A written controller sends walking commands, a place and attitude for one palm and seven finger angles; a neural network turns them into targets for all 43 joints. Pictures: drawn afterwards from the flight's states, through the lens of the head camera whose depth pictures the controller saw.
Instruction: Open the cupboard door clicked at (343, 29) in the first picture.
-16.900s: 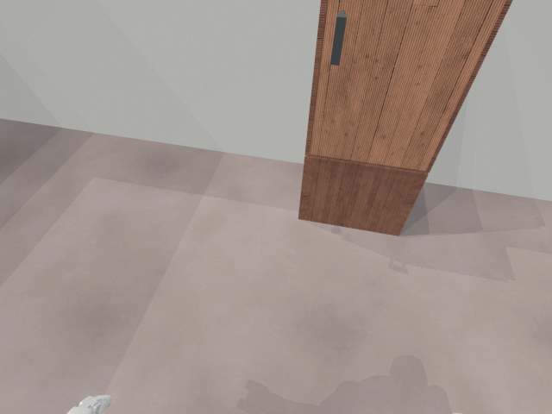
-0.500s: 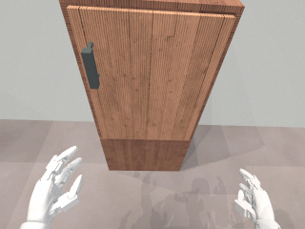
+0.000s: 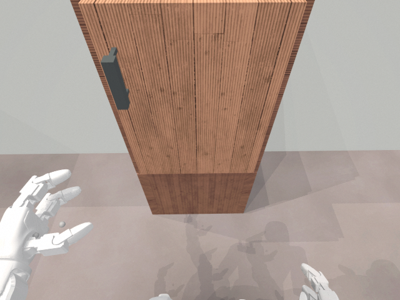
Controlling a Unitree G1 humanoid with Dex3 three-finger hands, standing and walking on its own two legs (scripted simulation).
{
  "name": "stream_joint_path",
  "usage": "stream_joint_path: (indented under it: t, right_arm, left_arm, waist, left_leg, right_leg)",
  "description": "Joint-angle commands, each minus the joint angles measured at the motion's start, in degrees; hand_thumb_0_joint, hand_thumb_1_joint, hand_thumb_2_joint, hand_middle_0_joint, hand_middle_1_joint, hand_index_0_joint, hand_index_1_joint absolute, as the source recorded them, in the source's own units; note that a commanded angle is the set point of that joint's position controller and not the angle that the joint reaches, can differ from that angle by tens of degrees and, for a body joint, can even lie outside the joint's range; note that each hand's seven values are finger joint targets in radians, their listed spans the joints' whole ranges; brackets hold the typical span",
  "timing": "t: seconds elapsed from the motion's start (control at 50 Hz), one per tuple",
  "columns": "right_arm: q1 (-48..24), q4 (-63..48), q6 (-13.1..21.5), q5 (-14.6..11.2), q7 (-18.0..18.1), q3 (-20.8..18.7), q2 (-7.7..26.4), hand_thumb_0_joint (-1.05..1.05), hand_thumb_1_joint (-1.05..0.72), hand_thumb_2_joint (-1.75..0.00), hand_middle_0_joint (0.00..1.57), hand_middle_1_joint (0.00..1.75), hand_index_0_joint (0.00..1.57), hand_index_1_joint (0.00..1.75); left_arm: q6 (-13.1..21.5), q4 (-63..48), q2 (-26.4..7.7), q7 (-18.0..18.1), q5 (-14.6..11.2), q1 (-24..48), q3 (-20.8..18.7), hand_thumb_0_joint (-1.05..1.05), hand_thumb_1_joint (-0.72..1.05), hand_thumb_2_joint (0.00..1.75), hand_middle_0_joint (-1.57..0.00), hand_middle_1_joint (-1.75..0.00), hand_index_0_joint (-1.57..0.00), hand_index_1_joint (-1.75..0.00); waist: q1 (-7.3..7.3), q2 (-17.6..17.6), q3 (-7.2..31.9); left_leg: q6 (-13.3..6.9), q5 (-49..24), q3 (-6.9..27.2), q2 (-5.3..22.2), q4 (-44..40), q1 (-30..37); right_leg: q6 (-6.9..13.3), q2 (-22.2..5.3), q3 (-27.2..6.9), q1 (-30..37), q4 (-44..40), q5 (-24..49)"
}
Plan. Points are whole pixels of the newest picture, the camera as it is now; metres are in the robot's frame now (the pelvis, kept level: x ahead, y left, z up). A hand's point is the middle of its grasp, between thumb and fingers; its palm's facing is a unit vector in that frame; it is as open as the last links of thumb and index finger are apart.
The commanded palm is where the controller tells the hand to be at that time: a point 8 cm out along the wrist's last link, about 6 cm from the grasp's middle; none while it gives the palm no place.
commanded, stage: raise the hand with hooked fingers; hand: left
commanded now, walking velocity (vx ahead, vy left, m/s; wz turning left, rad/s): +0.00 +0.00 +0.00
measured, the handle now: (118, 78) +0.55 +0.21 +0.14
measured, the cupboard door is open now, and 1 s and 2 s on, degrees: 0 0 0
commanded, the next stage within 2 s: move the hooked fingers beside the handle in 1.24 s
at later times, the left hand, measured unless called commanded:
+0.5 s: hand (26, 192) +0.26 +0.29 +0.13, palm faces +0.09 -0.99 -0.05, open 13.7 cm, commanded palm +0.24 +0.34 +0.14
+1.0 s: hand (32, 162) +0.30 +0.29 +0.16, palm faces +0.08 -1.00 -0.03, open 13.9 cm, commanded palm +0.27 +0.33 +0.16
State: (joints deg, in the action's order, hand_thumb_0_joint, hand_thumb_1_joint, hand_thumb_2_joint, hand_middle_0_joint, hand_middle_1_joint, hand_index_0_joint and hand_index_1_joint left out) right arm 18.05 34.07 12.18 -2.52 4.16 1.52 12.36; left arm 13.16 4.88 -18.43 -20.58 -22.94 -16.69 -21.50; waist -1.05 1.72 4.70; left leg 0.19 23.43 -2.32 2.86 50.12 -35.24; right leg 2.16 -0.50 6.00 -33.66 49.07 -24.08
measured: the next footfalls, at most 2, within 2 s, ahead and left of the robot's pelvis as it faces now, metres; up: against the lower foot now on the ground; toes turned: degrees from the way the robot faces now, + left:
none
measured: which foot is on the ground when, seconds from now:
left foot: down 0.00-1.00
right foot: down 0.00-1.00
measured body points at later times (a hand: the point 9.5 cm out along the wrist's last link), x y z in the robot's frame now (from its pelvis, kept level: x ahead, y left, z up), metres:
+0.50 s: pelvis +0.01 +0.03 +0.02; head +0.01 +0.02 +0.47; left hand +0.25 +0.35 +0.13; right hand +0.20 -0.19 -0.04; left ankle +0.02 +0.12 -0.70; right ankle +0.01 -0.09 -0.70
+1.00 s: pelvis +0.01 +0.01 +0.03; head +0.02 +0.00 +0.48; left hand +0.29 +0.34 +0.16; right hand +0.17 -0.24 -0.04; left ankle +0.02 +0.12 -0.70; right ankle +0.01 -0.09 -0.70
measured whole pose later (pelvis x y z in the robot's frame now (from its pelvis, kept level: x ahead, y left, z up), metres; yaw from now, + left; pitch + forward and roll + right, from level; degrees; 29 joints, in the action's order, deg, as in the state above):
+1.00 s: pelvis +0.01 +0.01 +0.03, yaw +0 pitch +2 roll +0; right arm 16.2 34.5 12.2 -3.6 6.2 2.6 16.3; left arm 1.8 17.2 -24.1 -24.7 -18.9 4.9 -25.3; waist 1.2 1.5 1.7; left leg -0.8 17.2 -3.3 1.4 33.5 -17.8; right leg 1.1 -0.8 5.2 -16.4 32.4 -17.5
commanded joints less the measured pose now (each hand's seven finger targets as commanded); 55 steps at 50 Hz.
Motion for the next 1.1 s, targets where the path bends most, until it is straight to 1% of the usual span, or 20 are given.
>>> stream_joint_path:
  t: [0.0,0.08,0.18,0.2,0.26,0.32,0.38,0.48,0.56,0.62,0.68,0.7,0.76,0.8,0.84,0.88,0.96,0.98,1.04,1.08]
  right_arm:
    - [-7.0,-9.6,5.0,-0.2,-0.1,-3.7,9.3,0.00,-0.90,-0.90,0.20,0.30,0.20,0.30]
    - [-5.1,-8.5,6.3,-0.7,1.1,-3.9,11.0,0.00,-0.90,-0.90,0.20,0.30,0.20,0.30]
    - [-5.6,-7.9,7.0,-0.6,2.1,-3.3,10.8,0.00,-0.90,-0.90,0.20,0.30,0.20,0.30]
    - [-6.1,-8.0,7.1,-0.6,2.0,-2.9,10.2,0.00,-0.90,-0.90,0.20,0.30,0.20,0.30]
    - [-6.5,-7.7,6.9,-0.6,1.7,-2.6,10.0,0.00,-0.90,-0.90,0.20,0.30,0.20,0.30]
    - [-6.7,-8.0,5.9,-1.1,1.6,-2.3,10.3,0.00,-0.90,-0.90,0.20,0.30,0.20,0.30]
    - [-6.5,-8.7,5.2,-1.5,2.0,-1.9,10.9,0.00,-0.90,-0.90,0.20,0.30,0.20,0.30]
    - [-7.1,-8.8,4.5,-1.1,2.7,-1.3,10.8,0.00,-0.90,-0.90,0.20,0.30,0.20,0.30]
    - [-7.7,-8.1,4.8,-0.7,2.8,-0.8,10.0,0.00,-0.90,-0.90,0.20,0.30,0.20,0.30]
    - [-7.7,-7.2,4.7,-0.9,2.9,-0.6,10.1,0.00,-0.90,-0.90,0.20,0.30,0.20,0.30]
    - [-7.8,-6.9,4.1,-1.4,3.3,-0.6,10.6,0.00,-0.90,-0.90,0.20,0.30,0.20,0.30]
    - [-8.3,-7.0,3.8,-1.7,3.4,-0.6,10.6,0.00,-0.90,-0.90,0.20,0.30,0.20,0.30]
    - [-7.8,-7.7,3.4,-1.9,3.5,-0.9,10.9,0.00,-0.90,-0.90,0.20,0.30,0.20,0.30]
    - [-7.6,-8.4,3.3,-1.8,2.9,-1.1,11.0,0.00,-0.90,-0.90,0.20,0.30,0.20,0.30]
    - [-7.9,-8.9,3.1,-1.6,2.6,-1.3,10.9,0.00,-0.90,-0.90,0.20,0.30,0.20,0.30]
    - [-7.9,-8.9,3.1,-1.2,2.3,-1.3,10.7,0.00,-0.90,-0.90,0.20,0.30,0.20,0.30]
    - [-7.2,-8.2,3.4,-1.0,2.2,-1.6,10.4,0.00,-0.90,-0.90,0.20,0.30,0.20,0.30]
    - [-7.0,-7.9,3.3,-0.8,2.2,-1.5,10.5,0.00,-0.90,-0.90,0.20,0.30,0.20,0.30]
    - [-7.3,-7.3,3.3,-1.3,2.6,-1.6,10.3,0.00,-0.90,-0.90,0.20,0.30,0.20,0.30]
    - [-7.3,-7.1,3.2,-1.4,2.9,-1.5,10.5,0.00,-0.90,-0.90,0.20,0.30,0.20,0.30]
  left_arm:
    - [7.4,-11.2,-6.7,2.0,1.2,4.3,-0.9,0.00,-0.13,0.46,-0.27,-0.96,-0.27,-0.96]
    - [7.1,-10.5,-9.7,-0.7,2.0,10.3,0.3,0.00,-0.22,0.42,-0.28,-1.02,-0.28,-1.02]
    - [6.7,-14.7,-16.5,0.9,2.1,16.0,-6.3,0.00,-0.34,0.37,-0.29,-1.10,-0.29,-1.10]
    - [6.8,-15.6,-15.5,1.5,2.0,16.2,-6.0,0.00,-0.36,0.36,-0.29,-1.11,-0.29,-1.11]
    - [5.2,-11.9,-13.9,2.7,1.5,15.8,-6.2,0.00,-0.43,0.33,-0.29,-1.15,-0.29,-1.15]
    - [0.6,-6.7,-12.9,0.7,1.8,17.6,-4.2,0.00,-0.50,0.30,-0.30,-1.20,-0.30,-1.20]
    - [-4.7,-2.4,-12.4,-1.5,2.1,20.9,-2.3,0.00,-0.50,0.30,-0.30,-1.20,-0.30,-1.20]
    - [-6.2,-5.1,-18.1,-2.5,2.4,30.9,-6.1,0.00,-0.50,0.30,-0.30,-1.20,-0.30,-1.20]
    - [-3.1,-8.2,-20.6,-1.9,2.7,36.5,-8.5,0.00,-0.50,0.30,-0.30,-1.20,-0.30,-1.20]
    - [-3.8,-4.1,-20.7,-2.8,2.8,37.3,-8.2,0.00,-0.50,0.30,-0.30,-1.20,-0.30,-1.20]
    - [-7.3,2.2,-21.2,-4.5,2.6,37.7,-8.1,0.00,-0.50,0.30,-0.30,-1.20,-0.30,-1.20]
    - [-8.5,3.0,-20.5,-5.2,2.7,39.0,-6.8,0.00,-0.50,0.30,-0.30,-1.20,-0.30,-1.20]
    - [-11.2,6.3,-20.2,-5.8,2.8,37.2,-6.6,0.00,-0.50,0.30,-0.30,-1.20,-0.30,-1.20]
    - [-11.3,5.9,-20.4,-6.1,2.2,35.0,-7.4,0.00,-0.50,0.30,-0.30,-1.20,-0.30,-1.20]
    - [-10.2,2.7,-21.3,-5.7,2.3,35.5,-8.3,0.00,-0.50,0.30,-0.30,-1.20,-0.30,-1.20]
    - [-8.2,-0.1,-23.2,-4.4,2.0,36.7,-10.2,0.00,-0.50,0.30,-0.30,-1.20,-0.30,-1.20]
    - [-5.1,-2.4,-23.1,-2.5,2.6,37.7,-11.3,0.00,-0.50,0.30,-0.30,-1.20,-0.30,-1.20]
    - [-4.9,-2.4,-23.9,-2.2,2.8,38.0,-11.5,0.00,-0.50,0.30,-0.30,-1.20,-0.30,-1.20]
    - [-5.5,-0.2,-21.4,-2.5,3.6,38.8,-9.0,0.00,-0.50,0.30,-0.30,-1.20,-0.30,-1.20]
    - [-6.5,1.6,-20.6,-3.1,3.5,38.9,-7.8,0.00,-0.50,0.30,-0.30,-1.20,-0.30,-1.20]
  waist:
    - [1.40,-1.1,6.4]
    - [0.05,-0.2,6.4]
    - [2.61,4.9,10.6]
    - [2.74,6.3,10.8]
    - [2.76,4.8,7.8]
    - [2.59,5.3,5.2]
    - [2.23,2.2,2.4]
    - [2.03,-0.2,6.3]
    - [2.17,4.8,10.1]
    - [1.95,5.1,9.0]
    - [2.24,4.0,6.5]
    - [1.87,5.3,5.6]
    - [2.26,1.7,5.5]
    - [2.89,-0.7,7.3]
    - [3.23,1.6,8.8]
    - [3.58,0.5,9.0]
    - [3.20,3.9,10.7]
    - [3.15,2.4,10.1]
    - [2.14,5.8,7.3]
    - [1.94,3.2,5.6]
  left_leg:
    - [-1.4,-10.7,2.8,-2.6,-7.7,4.8]
    - [-1.9,-7.2,3.3,-2.5,-9.3,7.7]
    - [-1.6,-11.1,4.5,-2.2,-13.2,14.1]
    - [-1.3,-12.4,4.7,-2.2,-14.1,15.6]
    - [-0.9,-13.7,4.6,-2.0,-15.3,16.1]
    - [-0.6,-14.7,4.3,-2.0,-16.5,16.4]
    - [-0.9,-13.2,4.6,-2.0,-17.6,16.1]
    - [-1.4,-14.7,4.8,-2.0,-18.1,19.6]
    - [-0.9,-18.7,5.1,-2.0,-18.9,24.3]
    - [-1.1,-19.9,4.6,-2.0,-19.3,24.7]
    - [-1.2,-18.3,4.6,-2.2,-20.2,23.4]
    - [-1.2,-17.1,4.3,-2.3,-20.6,23.0]
    - [-1.4,-16.9,4.6,-2.3,-21.2,22.3]
    - [-1.7,-19.4,4.0,-2.5,-20.7,22.7]
    - [-1.6,-20.2,3.6,-2.7,-20.4,23.5]
    - [-1.6,-20.5,3.6,-2.5,-20.6,23.6]
    - [-1.7,-22.4,2.7,-2.6,-20.6,25.4]
    - [-1.8,-22.2,2.5,-2.5,-20.5,25.0]
    - [-1.9,-19.3,2.0,-2.7,-20.9,24.6]
    - [-2.0,-17.4,2.1,-2.6,-21.2,23.8]
  right_leg:
    - [-2.4,0.3,-5.0,5.7,-10.4,8.3]
    - [-1.9,0.4,-5.0,5.3,-12.6,3.0]
    - [-0.7,0.9,-2.5,10.2,-11.9,8.0]
    - [-0.6,1.0,-1.8,10.5,-11.8,9.4]
    - [-0.8,1.2,-1.0,10.8,-12.6,11.8]
    - [-0.8,1.3,-1.0,11.4,-13.7,14.1]
    - [-0.8,1.5,-1.1,11.7,-15.7,13.6]
    - [-0.8,1.6,-1.6,14.1,-17.2,14.5]
    - [-0.5,1.6,-1.7,15.9,-17.6,17.1]
    - [-0.5,1.5,-2.0,16.9,-18.6,19.0]
    - [-0.4,1.4,-2.0,17.3,-20.0,18.3]
    - [-0.5,1.2,-2.1,16.8,-20.5,17.6]
    - [-0.7,1.1,-1.7,16.8,-20.9,17.1]
    - [-0.8,1.0,-2.0,18.6,-20.6,20.2]
    - [-0.8,1.0,-2.3,18.8,-20.4,20.9]
    - [-0.7,1.0,-2.6,20.3,-20.5,21.0]
    - [-0.9,1.2,-2.9,20.2,-20.2,23.1]
    - [-0.9,1.0,-3.2,21.0,-20.4,23.6]
    - [-1.0,0.9,-3.4,18.7,-21.2,21.1]
    - [-1.0,0.8,-3.6,18.7,-21.9,19.6]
